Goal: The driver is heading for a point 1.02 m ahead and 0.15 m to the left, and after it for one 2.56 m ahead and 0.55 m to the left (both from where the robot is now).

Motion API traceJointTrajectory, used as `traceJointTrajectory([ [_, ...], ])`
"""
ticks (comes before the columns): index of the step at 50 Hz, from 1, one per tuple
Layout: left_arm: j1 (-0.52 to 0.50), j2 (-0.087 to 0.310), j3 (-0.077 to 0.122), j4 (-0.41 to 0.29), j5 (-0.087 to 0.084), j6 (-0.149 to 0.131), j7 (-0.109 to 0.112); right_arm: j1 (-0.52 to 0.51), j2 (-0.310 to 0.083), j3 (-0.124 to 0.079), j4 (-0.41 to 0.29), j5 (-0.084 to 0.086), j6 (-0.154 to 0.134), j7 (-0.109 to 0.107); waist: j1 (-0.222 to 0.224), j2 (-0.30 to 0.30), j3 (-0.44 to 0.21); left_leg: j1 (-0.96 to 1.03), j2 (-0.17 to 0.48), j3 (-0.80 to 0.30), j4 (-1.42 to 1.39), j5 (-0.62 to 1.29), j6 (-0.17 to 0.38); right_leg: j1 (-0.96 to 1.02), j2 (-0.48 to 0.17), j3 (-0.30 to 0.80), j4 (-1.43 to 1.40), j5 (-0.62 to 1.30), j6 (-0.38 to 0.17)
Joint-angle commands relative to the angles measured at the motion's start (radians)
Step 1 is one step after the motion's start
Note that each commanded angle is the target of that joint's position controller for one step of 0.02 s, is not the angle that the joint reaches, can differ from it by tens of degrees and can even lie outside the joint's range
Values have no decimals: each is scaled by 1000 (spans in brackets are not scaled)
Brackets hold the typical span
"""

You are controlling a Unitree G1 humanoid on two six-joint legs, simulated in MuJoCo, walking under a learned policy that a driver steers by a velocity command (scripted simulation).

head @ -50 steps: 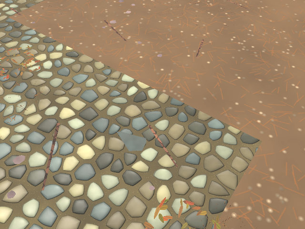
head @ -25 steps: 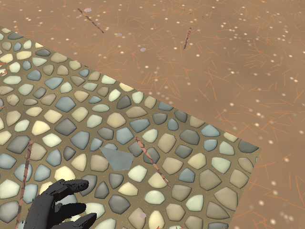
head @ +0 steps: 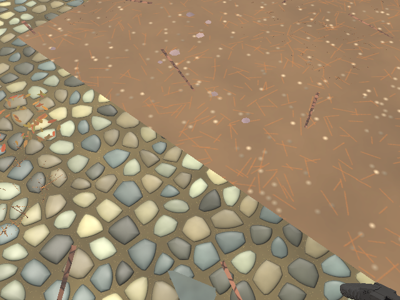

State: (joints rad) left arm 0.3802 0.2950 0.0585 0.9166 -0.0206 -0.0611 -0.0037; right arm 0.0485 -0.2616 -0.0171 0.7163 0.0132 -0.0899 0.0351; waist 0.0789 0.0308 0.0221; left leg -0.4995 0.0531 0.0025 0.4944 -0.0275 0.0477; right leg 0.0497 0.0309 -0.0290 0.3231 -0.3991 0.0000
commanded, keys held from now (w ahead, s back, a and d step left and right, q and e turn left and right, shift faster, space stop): w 0.78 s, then w+q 0.22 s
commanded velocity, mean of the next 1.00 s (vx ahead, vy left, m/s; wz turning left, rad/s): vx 0.50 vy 0.00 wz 0.05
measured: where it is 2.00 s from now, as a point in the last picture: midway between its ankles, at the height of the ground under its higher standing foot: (186, 146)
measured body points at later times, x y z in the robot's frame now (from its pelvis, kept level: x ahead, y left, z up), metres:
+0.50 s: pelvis +0.27 +0.01 +0.01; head +0.30 +0.01 +0.46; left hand +0.49 +0.23 -0.08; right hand +0.25 -0.27 -0.12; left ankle +0.14 +0.11 -0.73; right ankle +0.44 -0.12 -0.70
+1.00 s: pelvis +0.54 -0.02 +0.01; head +0.57 -0.02 +0.46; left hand +0.55 +0.26 -0.12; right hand +0.74 -0.25 -0.09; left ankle +0.72 +0.14 -0.68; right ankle +0.44 -0.12 -0.73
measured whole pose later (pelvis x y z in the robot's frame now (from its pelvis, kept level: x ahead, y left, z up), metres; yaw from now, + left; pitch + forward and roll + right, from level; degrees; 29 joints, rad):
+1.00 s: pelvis +0.54 -0.02 +0.01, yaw +4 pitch +1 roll -2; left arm 0.30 0.27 0.05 0.94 0.00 -0.09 0.00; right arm 0.12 -0.26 -0.04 0.78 0.02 -0.06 0.02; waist 0.07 0.05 0.01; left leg -0.64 0.09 -0.02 0.61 0.07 0.02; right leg 0.06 0.06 -0.11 0.17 -0.26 -0.04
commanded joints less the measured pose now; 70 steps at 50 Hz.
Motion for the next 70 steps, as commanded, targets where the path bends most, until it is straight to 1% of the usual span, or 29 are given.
traceJointTrajectory([
  [1,-7,77,0,-80,27,-1,10,383,-273,-97,31,-16,-5,-17,-204,62,-304,643,188,-241,9,-64,137,-322,-117,3,598,466,-74],
  [2,99,-10,-25,-79,15,-23,2,410,-310,-103,47,-17,-1,-7,-148,309,-393,867,340,-698,-146,-267,266,-652,44,64,861,-164,-31],
  [3,34,108,-1,-72,-8,-39,-4,382,-203,-75,35,-7,-3,-5,-178,181,-323,830,317,-695,-192,-377,232,-765,-17,163,966,-170,-42],
  [4,-54,142,9,-97,-24,-49,-9,312,-171,-64,23,-7,-4,-7,-168,118,-190,704,287,-541,-205,-319,195,-805,-66,137,960,-76,-56],
  [6,-123,120,11,-107,1,-49,0,208,-136,-55,7,-20,-6,-5,-115,23,-75,484,215,-364,-251,-90,174,-740,-142,107,860,71,-48],
  [9,-82,70,6,-92,7,-19,1,196,-120,-52,20,-18,-21,-3,-67,45,-67,384,174,-248,-320,50,186,-650,-168,101,786,141,-25],
  [12,-166,59,3,-122,19,-6,6,230,-148,-61,47,-13,-24,-13,-76,20,-18,377,169,-180,-362,115,195,-727,-176,93,657,245,4],
  [17,-328,29,-9,-164,16,-21,-8,293,-166,-64,85,-6,-8,-31,-127,25,23,397,122,-77,-386,83,151,-704,-141,55,353,485,11],
  [23,-471,39,-13,-221,4,-39,-39,375,-181,-73,146,3,19,-41,-157,31,60,566,194,-86,-321,127,142,-725,-106,47,197,436,-27],
  [26,-399,79,3,-207,5,-44,-48,348,-200,-81,150,5,33,-49,-99,60,5,621,205,-80,-210,370,115,-591,-63,15,166,332,-70],
  [28,-128,156,44,-124,12,-43,-34,326,-177,-69,137,-3,43,-54,31,39,-173,497,122,-14,114,498,66,-179,-53,6,162,374,-130],
  [29,22,247,66,-100,30,-39,-24,397,-103,-42,106,-18,31,-49,35,-121,-333,148,16,31,480,153,6,221,-297,347,191,342,-252],
  [30,56,233,61,-82,16,-34,-28,456,-35,-21,121,-14,9,-42,15,-287,-420,-117,-122,-65,710,-558,-26,384,-423,719,47,166,-344],
  [31,15,157,38,-86,3,-34,-27,361,-140,-47,107,16,-9,-36,38,-202,-301,-231,-63,-139,801,-550,-9,304,-389,668,-4,55,-298],
  [32,-69,132,29,-101,3,-34,-24,282,-166,-54,80,31,-21,-33,15,-161,-168,-265,-9,-102,782,-450,3,155,-360,530,-34,94,-261],
  [34,-175,79,13,-116,21,-37,-27,237,-153,-61,74,7,-17,-41,-46,-92,-54,-176,67,-77,677,-303,-6,-93,-288,364,-101,250,-233],
  [38,-183,92,17,-90,23,-54,-25,261,-94,-55,74,-3,21,-45,-98,-108,-23,-102,100,-65,571,-208,-43,-236,-248,226,-193,388,-250],
  [45,-107,135,23,-37,24,-48,2,56,-59,-39,18,6,15,-25,-24,-77,28,-125,64,-25,190,139,-46,-174,-215,25,-234,444,-192],
  [50,-46,143,28,6,15,-21,7,-54,-61,-36,-49,11,14,4,9,-63,63,-207,35,-20,88,72,-5,32,-287,-24,-173,518,-171],
  [53,-78,172,39,-4,11,2,18,-23,-90,-49,-72,6,17,23,-36,-96,22,-125,-18,45,81,-75,39,100,-303,-65,-30,862,-137],
  [55,-108,183,42,-20,11,21,31,183,-154,-89,-31,5,24,20,-153,-96,-106,161,-98,98,42,-87,87,50,-263,-120,269,1101,-96],
  [56,-101,165,31,-42,22,19,38,352,-225,-122,5,6,30,5,-222,-22,-204,462,-27,-49,30,-61,141,-164,-222,-131,546,902,-60],
  [57,-3,26,-16,-84,48,-12,18,386,-328,-143,7,11,31,-3,-144,229,-306,841,222,-581,-34,-207,325,-632,-19,-100,922,120,7],
  [58,-62,84,-8,-82,27,-55,-1,404,-244,-116,-12,8,26,-4,-183,159,-398,923,287,-823,-174,-287,360,-781,16,107,1053,-166,-5],
  [59,-156,138,7,-116,-11,-81,-15,367,-201,-102,-12,-3,21,-6,-196,111,-267,835,254,-675,-191,-240,305,-858,-42,137,1061,-92,-30],
  [60,-197,127,2,-131,-13,-93,-14,305,-183,-97,-25,-3,18,-8,-164,21,-178,691,213,-549,-197,-155,275,-838,-86,125,988,-10,-40],
  [61,-211,124,7,-128,8,-93,-7,243,-159,-90,-40,-5,18,-8,-125,-39,-109,547,175,-458,-216,-48,254,-787,-117,116,893,36,-32],
  [65,-179,96,14,-137,36,-47,2,195,-155,-86,-66,-6,15,-22,-57,10,-62,313,110,-329,-283,119,255,-650,-138,98,712,119,30],
  [70,-359,51,-2,-199,33,-44,2,262,-189,-99,-50,4,25,-49,-117,35,-21,232,33,-242,-280,17,188,-595,-76,81,337,431,70],
])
